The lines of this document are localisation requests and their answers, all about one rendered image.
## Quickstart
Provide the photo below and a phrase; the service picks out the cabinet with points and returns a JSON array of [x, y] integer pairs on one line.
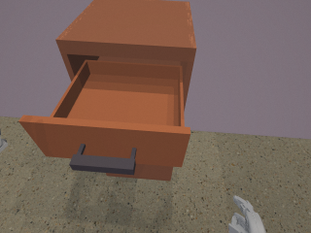
[[133, 31]]

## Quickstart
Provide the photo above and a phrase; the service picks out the robot right hand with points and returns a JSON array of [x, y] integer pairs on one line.
[[251, 223]]

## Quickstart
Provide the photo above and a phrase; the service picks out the handle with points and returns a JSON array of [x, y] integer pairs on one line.
[[103, 164]]

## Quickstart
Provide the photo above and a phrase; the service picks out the drawer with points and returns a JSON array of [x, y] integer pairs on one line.
[[112, 107]]

